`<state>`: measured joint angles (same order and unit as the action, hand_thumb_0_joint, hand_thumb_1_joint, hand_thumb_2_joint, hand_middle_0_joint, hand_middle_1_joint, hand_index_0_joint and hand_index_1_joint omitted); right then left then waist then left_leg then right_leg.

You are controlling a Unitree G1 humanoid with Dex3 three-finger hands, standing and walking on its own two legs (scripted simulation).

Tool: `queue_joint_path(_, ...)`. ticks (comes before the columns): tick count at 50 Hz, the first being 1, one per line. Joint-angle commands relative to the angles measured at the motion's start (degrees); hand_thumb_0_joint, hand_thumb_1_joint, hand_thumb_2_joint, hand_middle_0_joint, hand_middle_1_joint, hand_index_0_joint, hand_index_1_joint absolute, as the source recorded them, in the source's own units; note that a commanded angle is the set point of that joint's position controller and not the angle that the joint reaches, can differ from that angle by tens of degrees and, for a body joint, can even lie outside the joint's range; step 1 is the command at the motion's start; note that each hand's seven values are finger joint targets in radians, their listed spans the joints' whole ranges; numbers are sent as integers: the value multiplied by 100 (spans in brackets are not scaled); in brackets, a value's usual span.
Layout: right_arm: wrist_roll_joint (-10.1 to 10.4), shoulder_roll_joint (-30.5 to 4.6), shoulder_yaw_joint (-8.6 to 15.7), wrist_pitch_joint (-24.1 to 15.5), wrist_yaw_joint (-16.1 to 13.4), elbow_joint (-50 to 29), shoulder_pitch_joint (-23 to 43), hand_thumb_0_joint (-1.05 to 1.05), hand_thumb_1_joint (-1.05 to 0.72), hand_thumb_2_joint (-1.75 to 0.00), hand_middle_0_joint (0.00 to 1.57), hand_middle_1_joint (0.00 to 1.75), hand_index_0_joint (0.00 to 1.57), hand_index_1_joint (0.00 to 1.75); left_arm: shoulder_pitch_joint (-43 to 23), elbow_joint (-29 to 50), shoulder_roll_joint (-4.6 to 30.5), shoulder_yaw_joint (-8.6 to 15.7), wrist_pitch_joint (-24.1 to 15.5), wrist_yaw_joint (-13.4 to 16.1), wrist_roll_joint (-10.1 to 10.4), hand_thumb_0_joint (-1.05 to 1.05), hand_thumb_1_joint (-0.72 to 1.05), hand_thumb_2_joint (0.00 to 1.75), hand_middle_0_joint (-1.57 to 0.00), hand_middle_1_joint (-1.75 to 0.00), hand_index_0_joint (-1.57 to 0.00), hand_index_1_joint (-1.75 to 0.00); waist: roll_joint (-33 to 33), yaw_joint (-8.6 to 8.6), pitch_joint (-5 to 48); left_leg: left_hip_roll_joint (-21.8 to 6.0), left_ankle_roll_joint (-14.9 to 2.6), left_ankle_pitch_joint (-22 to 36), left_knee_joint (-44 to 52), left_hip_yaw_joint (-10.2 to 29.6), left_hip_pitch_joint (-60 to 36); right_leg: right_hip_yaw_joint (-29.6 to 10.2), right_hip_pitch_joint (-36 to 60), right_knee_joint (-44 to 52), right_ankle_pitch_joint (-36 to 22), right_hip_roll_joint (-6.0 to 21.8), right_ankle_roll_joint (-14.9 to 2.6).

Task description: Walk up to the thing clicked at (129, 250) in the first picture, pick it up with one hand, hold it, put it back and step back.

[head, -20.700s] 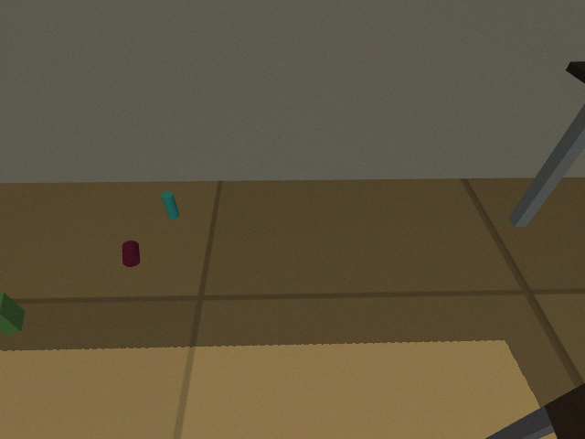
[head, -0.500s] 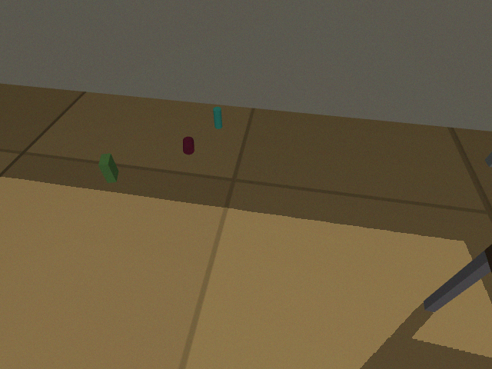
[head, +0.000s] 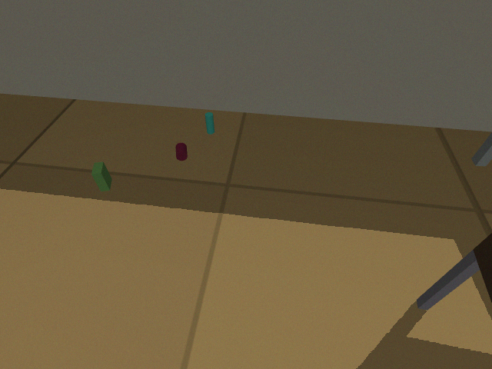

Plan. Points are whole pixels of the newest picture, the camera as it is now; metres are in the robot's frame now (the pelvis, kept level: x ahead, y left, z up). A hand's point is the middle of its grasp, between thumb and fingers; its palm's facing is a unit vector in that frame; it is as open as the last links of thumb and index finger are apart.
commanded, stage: stand
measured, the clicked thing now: (181, 151) +1.48 +0.33 -0.74
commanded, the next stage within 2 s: none
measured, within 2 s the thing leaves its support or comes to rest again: neither
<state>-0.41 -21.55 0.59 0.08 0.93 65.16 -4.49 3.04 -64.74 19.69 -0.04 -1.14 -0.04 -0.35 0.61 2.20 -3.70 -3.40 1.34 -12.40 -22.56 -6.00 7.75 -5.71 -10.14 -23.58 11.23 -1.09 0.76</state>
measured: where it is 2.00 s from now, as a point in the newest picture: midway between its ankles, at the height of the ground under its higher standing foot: outside the picture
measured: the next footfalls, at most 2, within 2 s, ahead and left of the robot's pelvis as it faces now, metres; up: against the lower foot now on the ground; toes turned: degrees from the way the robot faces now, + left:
none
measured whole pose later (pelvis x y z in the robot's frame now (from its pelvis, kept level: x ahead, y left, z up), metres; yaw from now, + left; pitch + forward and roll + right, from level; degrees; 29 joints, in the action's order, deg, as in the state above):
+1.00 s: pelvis +0.00 +0.01 +0.00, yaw +2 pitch -2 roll +0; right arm -0.6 -20.4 0.7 0.0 0.9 65.3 -5.5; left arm 6.1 -64.7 19.5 -0.2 -0.9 -0.1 -0.6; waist 0.3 1.0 -3.0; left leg -1.9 0.6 -10.6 -19.1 -4.1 6.4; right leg -3.8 -7.5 -19.4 9.9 0.5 1.5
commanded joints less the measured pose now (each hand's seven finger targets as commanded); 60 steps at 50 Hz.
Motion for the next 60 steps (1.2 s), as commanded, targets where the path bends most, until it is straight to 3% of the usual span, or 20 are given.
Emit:
queue_joint_path(1, -24, -1147, 219, -185, -88, -350, 394, 0, -90, -90, 20, 30, 20, 30, -290, 252, 1221, 292, -71, 79, 22, 0, 90, 90, -20, -30, -20, -30, -32, -103, 692, -566, -191, 684, 530, 626, -366, -370, 165, 414, -1451, 643, -180)
queue_joint_path(4, -30, -1107, 222, -170, -81, -335, 444, 0, -90, -90, 20, 30, 20, 30, -239, 199, 1251, 292, -65, 69, 14, 0, 90, 90, -20, -30, -20, -30, -53, -121, 525, -535, -170, 147, 677, 672, -347, -374, -27, 574, -873, 618, -154)
queue_joint_path(8, -42, -1098, 221, -181, -83, -324, 394, 0, -90, -90, 20, 30, 20, 30, -227, 181, 1196, 290, -67, 56, 3, 0, 90, 90, -20, -30, -20, -30, -17, -126, 462, -557, -180, 4, 755, 733, -278, -366, -12, 622, -814, 627, -158)
queue_joint_path(15, -35, -1109, 249, -199, -98, -317, 348, 0, -90, -90, 20, 30, 20, 30, -112, 187, 1183, 294, -86, 49, -1, 0, 90, 90, -20, -30, -20, -30, -21, -133, 677, -561, -206, 516, 669, 717, -568, -325, 19, 622, -1157, 686, -151)
queue_joint_path(27, -50, -1037, 248, -171, -85, -333, 272, 0, -90, -90, 20, 30, 20, 30, -14, 238, 1198, 266, -98, 64, -5, 0, 90, 90, -20, -30, -20, -30, -110, -117, 560, -536, -217, 491, 684, 732, -455, -286, 21, 699, -1020, 724, -133)
queue_joint_path(32, -33, -1039, 250, -157, -80, -333, 284, 0, -90, -90, 20, 30, 20, 30, 31, 242, 1177, 253, -79, 59, -12, 0, 90, 90, -20, -30, -20, -30, -85, -136, 383, -509, -216, 99, 808, 795, -253, -262, -3, 738, -719, 693, -135)
queue_joint_path(38, -27, -1069, 263, -173, -80, -322, 262, 0, -90, -90, 20, 30, 20, 30, 95, 282, 1193, 254, -92, 61, -12, 0, 90, 90, -20, -30, -20, -30, -92, -163, 564, -519, -228, 527, 695, 793, -496, -234, 53, 664, -943, 742, -144)
queue_joint_path(47, -21, -1056, 231, -168, -83, -330, 202, 0, -90, -90, 20, 30, 20, 30, 72, 300, 1179, 233, -63, 54, -13, 0, 90, 90, -20, -30, -20, -30, -57, -160, 396, -481, -201, 343, 774, 812, -269, -216, 93, 698, -784, 724, -147)
queue_joint_path(55, -24, -1091, 238, -162, -92, -333, 161, 0, -90, -90, 20, 30, 20, 30, 92, 333, 1202, 221, -79, 62, -14, 0, 90, 90, -20, -30, -20, -30, -84, -160, 549, -510, -229, 754, 666, 788, -468, -198, 137, 704, -1164, 767, -131)
queue_joint_path(60, -20, -1094, 244, -159, -93, -334, 164, 0, -90, -90, 20, 30, 20, 30, 66, 347, 1216, 217, -67, 69, -15, 0, 90, 90, -20, -30, -20, -30, -117, -160, 541, -512, -225, 702, 663, 789, -467, -169, 135, 691, -1045, 763, -141)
